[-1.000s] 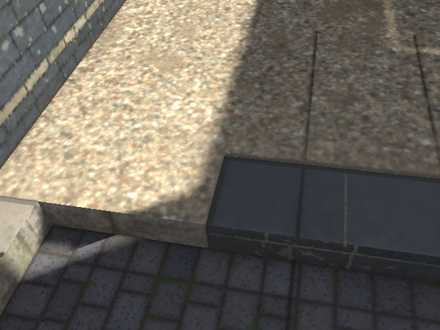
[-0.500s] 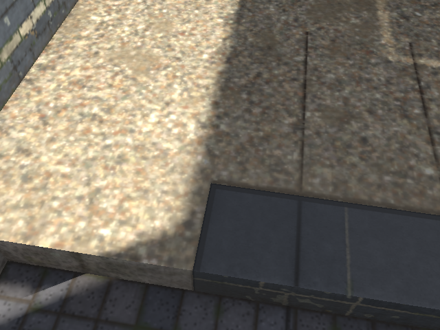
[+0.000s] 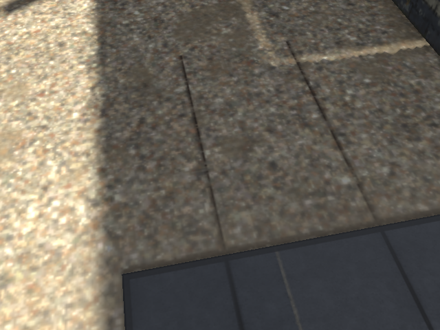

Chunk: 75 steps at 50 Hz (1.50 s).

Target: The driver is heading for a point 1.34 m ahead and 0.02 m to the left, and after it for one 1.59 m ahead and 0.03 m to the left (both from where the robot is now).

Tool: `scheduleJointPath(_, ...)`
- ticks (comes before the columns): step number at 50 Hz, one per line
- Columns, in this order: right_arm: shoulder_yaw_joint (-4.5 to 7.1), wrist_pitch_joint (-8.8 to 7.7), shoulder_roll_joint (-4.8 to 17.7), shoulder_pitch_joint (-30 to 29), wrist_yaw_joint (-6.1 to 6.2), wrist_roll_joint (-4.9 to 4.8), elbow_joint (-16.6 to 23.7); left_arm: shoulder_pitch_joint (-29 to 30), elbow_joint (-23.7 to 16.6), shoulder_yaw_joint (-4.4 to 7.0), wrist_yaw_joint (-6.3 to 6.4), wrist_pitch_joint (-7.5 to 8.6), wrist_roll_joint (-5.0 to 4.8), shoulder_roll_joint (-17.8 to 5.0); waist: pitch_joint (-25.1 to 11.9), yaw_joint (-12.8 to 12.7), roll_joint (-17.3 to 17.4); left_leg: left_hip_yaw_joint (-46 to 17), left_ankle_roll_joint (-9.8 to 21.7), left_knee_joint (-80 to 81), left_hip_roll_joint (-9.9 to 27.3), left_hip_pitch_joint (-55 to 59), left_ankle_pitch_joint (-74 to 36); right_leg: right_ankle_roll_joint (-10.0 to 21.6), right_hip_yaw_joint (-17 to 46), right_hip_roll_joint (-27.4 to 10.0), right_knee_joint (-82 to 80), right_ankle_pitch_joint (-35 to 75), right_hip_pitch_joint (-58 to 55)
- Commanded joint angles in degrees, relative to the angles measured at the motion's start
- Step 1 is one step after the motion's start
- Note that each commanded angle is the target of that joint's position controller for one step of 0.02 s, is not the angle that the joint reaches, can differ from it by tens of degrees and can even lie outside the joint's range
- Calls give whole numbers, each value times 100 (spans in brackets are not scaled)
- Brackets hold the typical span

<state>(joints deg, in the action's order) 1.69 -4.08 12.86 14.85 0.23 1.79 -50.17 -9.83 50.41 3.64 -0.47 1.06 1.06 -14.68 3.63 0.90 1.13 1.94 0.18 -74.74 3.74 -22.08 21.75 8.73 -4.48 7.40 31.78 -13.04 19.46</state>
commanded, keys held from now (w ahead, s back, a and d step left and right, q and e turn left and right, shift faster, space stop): w+e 0.26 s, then w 0.74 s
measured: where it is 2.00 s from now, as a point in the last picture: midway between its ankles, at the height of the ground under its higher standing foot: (247, 118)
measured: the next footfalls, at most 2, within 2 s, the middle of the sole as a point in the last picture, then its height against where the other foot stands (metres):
left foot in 0.42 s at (199, 316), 0.14 m higher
right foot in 0.98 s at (268, 226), level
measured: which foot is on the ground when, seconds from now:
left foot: up 0.00-0.40, down 0.42-1.00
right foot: down 0.00-0.44, up 0.46-0.96, down 0.98-1.00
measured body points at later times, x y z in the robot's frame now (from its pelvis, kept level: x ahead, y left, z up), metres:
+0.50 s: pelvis +0.30 +0.04 +0.05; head +0.32 +0.03 +0.50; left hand +0.36 +0.30 -0.08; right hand +0.44 -0.20 -0.04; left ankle +0.41 +0.09 -0.58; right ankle +0.09 -0.03 -0.58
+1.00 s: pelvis +0.59 -0.02 +0.14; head +0.63 -0.03 +0.59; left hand +0.87 +0.12 +0.06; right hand +0.47 -0.24 +0.01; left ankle +0.42 +0.09 -0.56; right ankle +0.67 -0.10 -0.58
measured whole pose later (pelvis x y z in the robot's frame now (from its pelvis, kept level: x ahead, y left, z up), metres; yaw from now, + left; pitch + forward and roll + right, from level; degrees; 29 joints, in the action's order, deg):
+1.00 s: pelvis +0.59 -0.02 +0.14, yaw -14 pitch +2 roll +0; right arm 2.5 -4.2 11.1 29.3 1.4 0.4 -53.1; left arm -0.9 39.3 1.1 -1.1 4.0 2.5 -10.5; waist 1.6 3.9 0.0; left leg 3.5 4.4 -30.8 -2.9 1.4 24.8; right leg 8.7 -6.3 3.8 28.6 -5.3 25.1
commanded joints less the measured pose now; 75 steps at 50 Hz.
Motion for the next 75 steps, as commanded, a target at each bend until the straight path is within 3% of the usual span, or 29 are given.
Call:
scheduleJointPath(1,110,32,593,48,-39,133,523,-344,-232,150,119,86,-101,-614,-370,33,55,-359,-153,-259,292,-1528,-411,968,2343,-1721,-1825,1910,-1197)
scheduleJointPath(5,56,262,284,-275,-89,171,784,-949,-143,184,123,243,-80,-787,-562,-49,-222,33,-344,-1261,162,-2357,-403,944,2058,-1401,-1514,2974,-1233)
scheduleJointPath(10,-167,315,-71,-2104,78,180,1839,-2155,129,42,169,342,24,-727,-50,-553,-341,-128,-47,-4398,136,-6250,951,1124,3344,-1856,-1456,405,-2223)
scheduleJointPath(14,-471,297,-341,-2937,34,222,2623,-2276,436,-70,221,386,-9,-680,202,-466,-358,141,159,-3087,39,-6125,1104,631,2987,-1439,-2004,-38,-1444)
scheduleJointPath(18,-460,483,-280,-1853,-34,81,2477,-1527,128,-72,326,251,-187,-712,-645,63,-484,636,506,-136,-220,-1899,291,353,1544,-1419,-2625,4965,-835)
scheduleJointPath(20,-183,450,180,-285,-4,-11,1926,-1611,117,81,216,294,-196,-1167,-1627,709,-876,625,605,411,-760,-69,385,206,1415,-1652,-985,8544,-1453)
scheduleJointPath(21,-62,368,362,490,-5,-46,1691,-1429,116,194,143,343,-232,-1339,-1960,1151,-930,271,734,1378,-832,654,455,96,1269,-1684,352,8908,-1643)
scheduleJointPath(22,150,285,919,1241,5,97,1379,-1413,6,189,90,444,-202,-1061,-2323,1315,-69,-1485,1058,2393,-83,1429,1752,-49,1249,-1215,2475,6934,-1045)
scheduleJointPath(23,307,356,1526,1307,57,51,1064,-1430,-360,83,-126,486,-146,-202,-2331,883,2233,-5194,1532,5066,1209,1959,1714,-452,1250,302,4704,217,938)
scheduleJointPath(24,263,406,1187,461,92,-127,1175,-1740,-416,66,-229,526,187,-190,-1903,325,1336,-6675,1591,5692,1447,1640,2134,-358,1950,197,6001,-72,1863)
scheduleJointPath(26,128,311,318,-265,71,-86,836,-1131,-741,-52,-163,462,219,171,-318,-152,33,-4892,1489,5364,1219,-75,2403,-210,1275,-254,6820,182,2402)
scheduleJointPath(28,-21,46,-371,-21,28,103,334,-796,-1048,-202,-60,331,155,477,-69,-394,-455,-3115,1138,5182,891,-734,1064,-47,1383,-482,6674,53,2574)
scheduleJointPath(29,-34,-71,-439,128,-24,117,118,-750,-1177,-245,-7,248,96,556,-119,-435,-56,-2710,1103,5219,849,-649,465,10,1411,-415,7139,-164,2860)
scheduleJointPath(33,123,-222,58,136,-94,-93,-60,-209,-1487,-235,2,147,97,121,34,-567,-60,-674,756,6121,167,-661,-1001,-217,1100,-581,4280,685,2451)
scheduleJointPath(35,107,-272,155,572,5,-188,-15,126,-1530,-189,-104,197,88,0,-253,-328,316,-553,926,6391,238,250,-2843,-414,436,-806,3297,1197,2291)
scheduleJointPath(37,167,-308,282,991,30,-231,5,484,-1483,-232,-169,239,44,161,-539,-34,20,-343,798,6415,164,1211,-3627,-485,118,-856,2424,1623,2261)
scheduleJointPath(42,215,-184,423,1769,88,-110,-73,1482,-1691,-284,-236,201,3,311,-264,489,464,-438,752,6407,445,2960,-4416,-550,-172,-735,542,1351,2273)
scheduleJointPath(45,225,-143,537,1672,103,-86,-71,1353,-1642,-201,-191,224,22,124,-297,261,509,-287,693,5923,635,3066,-6013,-297,-292,-450,7,916,1290)
scheduleJointPath(48,277,-96,773,1470,166,-81,-53,-155,-1120,-5,-34,301,61,-227,-864,-499,460,-224,666,4109,662,2912,-6882,95,-151,-240,-685,646,-460)
scheduleJointPath(49,269,-91,729,1270,156,-138,91,-959,-896,81,37,351,166,-405,-1305,-879,349,-178,680,3019,560,1892,-5633,309,327,-775,-674,577,-1880)
scheduleJointPath(50,135,-102,202,1447,122,-264,412,-1474,-894,190,108,372,343,-884,-2012,-803,-681,102,524,1103,-60,115,-2285,833,2473,-2510,-565,588,-3538)
scheduleJointPath(51,197,-81,380,1801,111,-293,418,-1331,-874,219,58,318,139,-838,-2348,-559,-1201,-254,415,-275,-818,-1038,757,1546,4547,-3240,-1253,660,-3789)
scheduleJointPath(52,271,-74,643,1208,123,-167,479,-846,-936,156,33,292,20,-481,-1396,-456,-335,-653,428,-355,-444,-1527,180,1335,3675,-2929,-1485,414,-2984)
scheduleJointPath(54,238,-72,501,764,54,-158,529,-496,-849,27,14,412,37,-69,-477,-182,-28,-659,389,217,-151,-1296,-329,787,2291,-2402,-1906,1013,-1701)
scheduleJointPath(57,224,165,334,932,-93,-2,477,-731,-627,-12,70,588,10,-51,-287,51,-284,-629,240,694,-33,-967,-580,323,1383,-1990,-2286,1308,-1029)
scheduleJointPath(61,221,244,277,116,-195,-9,773,-1095,-443,23,52,670,-24,-266,37,-48,-356,-564,156,1308,79,-1775,-1377,131,645,-1853,-2542,1883,-1130)
scheduleJointPath(70,81,218,186,-1389,-318,-17,1388,-1700,-108,-4,184,556,-18,-448,134,-379,-461,460,471,3843,-187,-1460,-2192,-323,-482,-1920,-2109,3972,-2325)
scheduleJointPath(73,162,245,372,-871,-270,29,1319,-1605,-73,44,305,439,32,-701,-318,-49,-752,724,847,3971,-690,-755,-1306,-394,-720,-2086,-903,6264,-2876)
scheduleJointPath(75,320,176,669,356,-216,91,979,-1413,-166,102,317,324,46,-903,-995,528,-637,517,1162,4490,-957,782,-1072,-388,-825,-2072,1053,5761,-2394)
Keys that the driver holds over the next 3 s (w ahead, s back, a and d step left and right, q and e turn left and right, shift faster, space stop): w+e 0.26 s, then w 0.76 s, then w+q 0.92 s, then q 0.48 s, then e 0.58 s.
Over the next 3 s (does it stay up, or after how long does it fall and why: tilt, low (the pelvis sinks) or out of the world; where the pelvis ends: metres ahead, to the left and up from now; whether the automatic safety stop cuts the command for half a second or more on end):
stays up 1.23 -0.05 0.15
